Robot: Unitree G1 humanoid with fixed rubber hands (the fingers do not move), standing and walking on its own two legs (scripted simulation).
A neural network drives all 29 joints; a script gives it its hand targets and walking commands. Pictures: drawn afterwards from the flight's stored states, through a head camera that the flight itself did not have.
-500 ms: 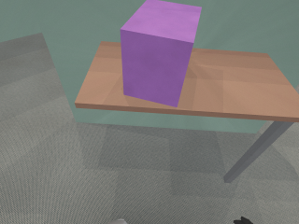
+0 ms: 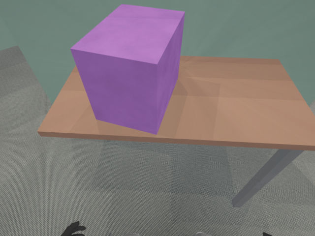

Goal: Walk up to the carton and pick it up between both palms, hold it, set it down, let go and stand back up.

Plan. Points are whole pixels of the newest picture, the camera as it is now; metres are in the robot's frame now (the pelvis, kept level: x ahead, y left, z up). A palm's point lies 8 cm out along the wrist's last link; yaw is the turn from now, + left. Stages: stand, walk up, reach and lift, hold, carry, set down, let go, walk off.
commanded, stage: walk up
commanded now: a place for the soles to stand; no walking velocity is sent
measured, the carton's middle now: (138, 67) +0.58 +0.09 +0.11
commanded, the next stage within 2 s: none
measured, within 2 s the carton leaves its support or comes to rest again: neither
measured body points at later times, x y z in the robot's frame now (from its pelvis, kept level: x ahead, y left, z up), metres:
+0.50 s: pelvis +0.03 -0.04 +0.03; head +0.04 -0.03 +0.48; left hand +0.12 +0.24 -0.08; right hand +0.21 -0.27 -0.06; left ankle +0.03 +0.10 -0.70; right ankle +0.06 -0.12 -0.70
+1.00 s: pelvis +0.03 -0.03 +0.03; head +0.04 -0.02 +0.47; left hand +0.04 +0.26 -0.09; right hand +0.18 -0.27 -0.08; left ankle +0.03 +0.10 -0.66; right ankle +0.06 -0.12 -0.70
